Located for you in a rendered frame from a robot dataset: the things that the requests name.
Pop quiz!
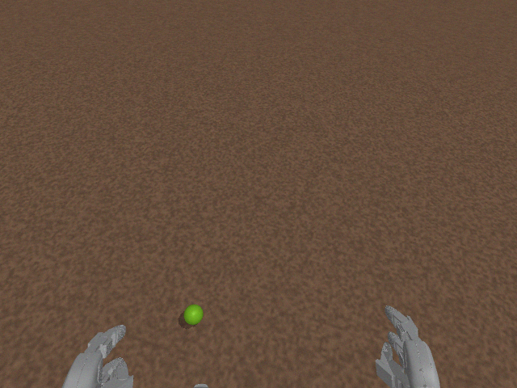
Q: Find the right robot hand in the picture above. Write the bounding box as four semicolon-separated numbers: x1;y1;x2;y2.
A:
376;306;440;388

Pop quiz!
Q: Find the ball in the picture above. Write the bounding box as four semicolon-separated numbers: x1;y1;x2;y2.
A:
184;304;204;325

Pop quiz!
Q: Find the left robot hand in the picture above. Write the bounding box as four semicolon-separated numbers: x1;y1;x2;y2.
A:
62;325;133;388

